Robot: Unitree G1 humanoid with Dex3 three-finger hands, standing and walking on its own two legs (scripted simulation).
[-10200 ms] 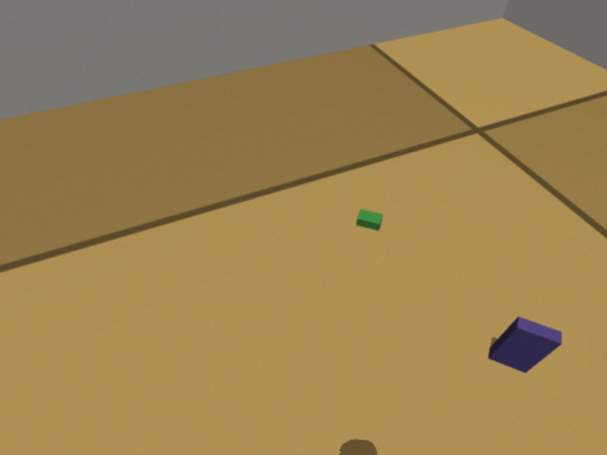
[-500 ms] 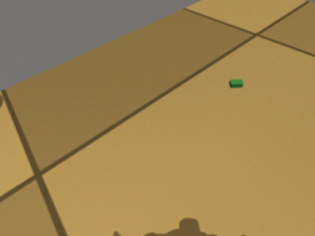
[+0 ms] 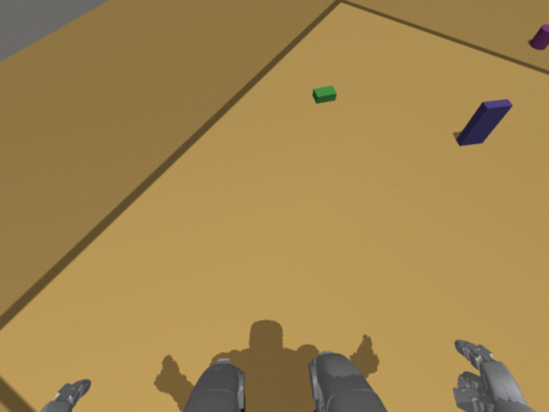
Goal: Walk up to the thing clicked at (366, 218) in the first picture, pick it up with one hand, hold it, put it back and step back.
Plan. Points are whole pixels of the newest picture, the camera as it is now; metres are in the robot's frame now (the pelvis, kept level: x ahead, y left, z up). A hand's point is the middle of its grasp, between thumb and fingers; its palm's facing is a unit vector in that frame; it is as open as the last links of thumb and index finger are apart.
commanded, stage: walk up
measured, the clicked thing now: (324, 94) +1.52 -0.20 -0.71
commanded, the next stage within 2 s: stand in 1.72 s
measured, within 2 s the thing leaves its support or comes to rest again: neither
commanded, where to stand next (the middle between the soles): +0.04 -0.01 m, yaw -18 degrees
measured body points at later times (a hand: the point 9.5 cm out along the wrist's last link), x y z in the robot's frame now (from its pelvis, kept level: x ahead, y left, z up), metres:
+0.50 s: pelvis -0.03 +0.00 +0.00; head -0.01 -0.02 +0.45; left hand +0.13 +0.30 -0.09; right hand -0.06 -0.34 -0.11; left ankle +0.03 +0.12 -0.69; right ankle -0.04 -0.13 -0.70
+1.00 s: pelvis -0.03 -0.01 +0.01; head -0.02 -0.04 +0.46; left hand +0.13 +0.26 -0.09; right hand -0.07 -0.35 -0.11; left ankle +0.04 +0.11 -0.70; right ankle -0.04 -0.14 -0.70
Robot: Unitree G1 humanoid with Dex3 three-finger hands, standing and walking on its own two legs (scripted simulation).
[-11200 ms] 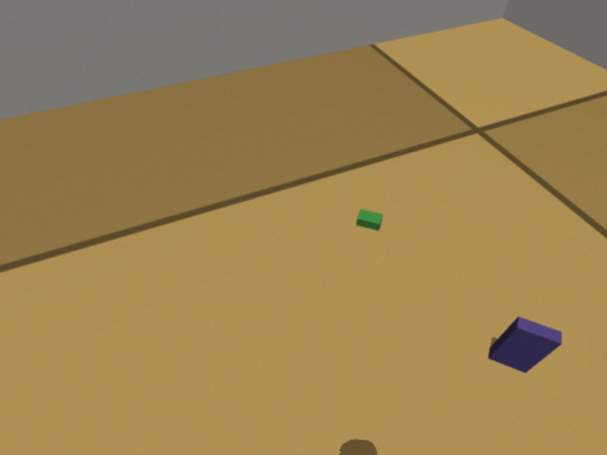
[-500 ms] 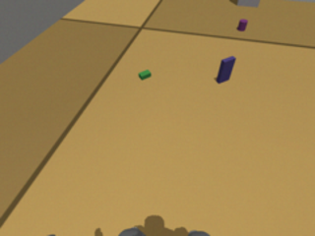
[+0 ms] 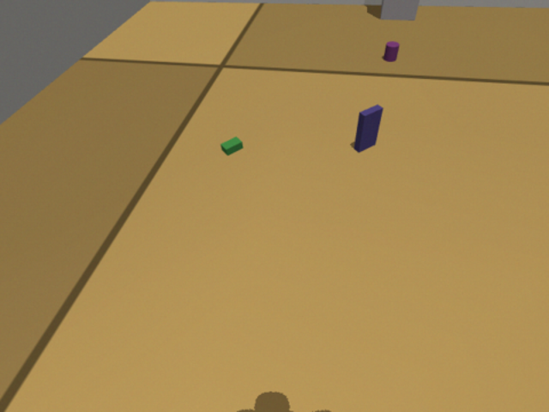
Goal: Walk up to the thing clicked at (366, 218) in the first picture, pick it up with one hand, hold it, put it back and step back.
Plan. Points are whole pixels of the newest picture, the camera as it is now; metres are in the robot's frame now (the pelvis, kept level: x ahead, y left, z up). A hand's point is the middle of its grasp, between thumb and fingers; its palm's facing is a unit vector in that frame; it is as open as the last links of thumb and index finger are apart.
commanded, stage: walk up
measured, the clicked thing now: (231, 146) +1.53 +0.34 -0.73
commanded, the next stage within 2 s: stand in 0.72 s
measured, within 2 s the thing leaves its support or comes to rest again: neither
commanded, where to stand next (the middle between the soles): +0.07 +0.03 m, yaw +2 degrees
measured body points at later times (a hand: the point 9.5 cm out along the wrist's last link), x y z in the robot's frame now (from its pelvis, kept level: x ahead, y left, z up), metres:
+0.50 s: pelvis +0.02 +0.02 +0.02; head +0.03 +0.01 +0.47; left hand +0.13 +0.32 -0.10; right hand +0.09 -0.29 -0.11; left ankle +0.03 +0.14 -0.72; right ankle +0.03 -0.12 -0.72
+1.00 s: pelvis +0.02 +0.01 +0.03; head +0.04 +0.01 +0.48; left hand +0.12 +0.31 -0.10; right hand +0.09 -0.29 -0.10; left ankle +0.03 +0.14 -0.72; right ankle +0.03 -0.12 -0.72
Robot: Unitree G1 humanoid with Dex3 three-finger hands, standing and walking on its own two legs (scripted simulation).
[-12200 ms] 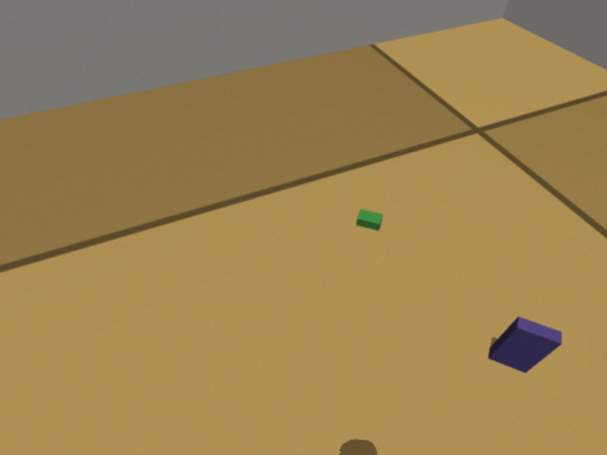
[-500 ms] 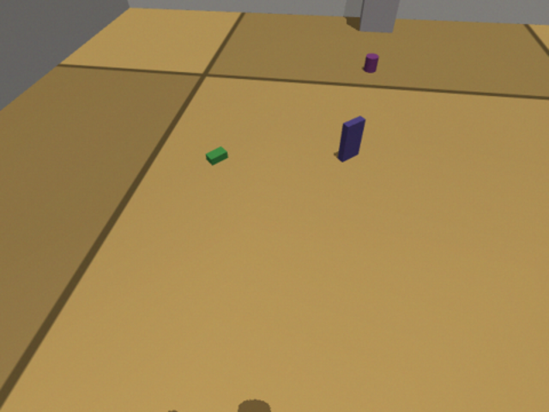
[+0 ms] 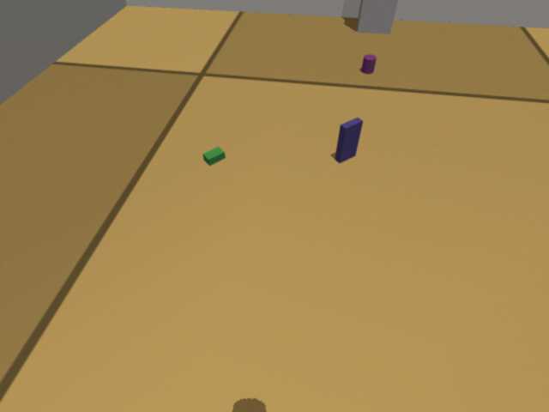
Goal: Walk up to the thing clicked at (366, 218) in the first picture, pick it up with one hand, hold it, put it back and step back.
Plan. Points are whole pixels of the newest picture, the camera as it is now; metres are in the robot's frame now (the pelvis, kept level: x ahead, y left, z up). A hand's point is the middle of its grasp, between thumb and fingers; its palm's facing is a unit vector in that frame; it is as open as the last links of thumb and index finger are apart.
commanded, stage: stand
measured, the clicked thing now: (214, 156) +1.50 +0.37 -0.76
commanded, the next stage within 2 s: none
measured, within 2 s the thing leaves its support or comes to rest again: neither
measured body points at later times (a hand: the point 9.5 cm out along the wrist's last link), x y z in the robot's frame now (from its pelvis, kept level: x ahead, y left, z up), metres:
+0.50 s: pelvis +0.00 +0.00 +0.00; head +0.01 -0.01 +0.45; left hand +0.07 +0.30 -0.13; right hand +0.08 -0.31 -0.14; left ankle +0.00 +0.13 -0.75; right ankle +0.02 -0.14 -0.75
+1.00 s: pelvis +0.01 +0.00 +0.00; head +0.03 -0.01 +0.45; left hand +0.09 +0.30 -0.13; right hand +0.09 -0.30 -0.14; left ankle +0.00 +0.13 -0.75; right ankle +0.02 -0.14 -0.75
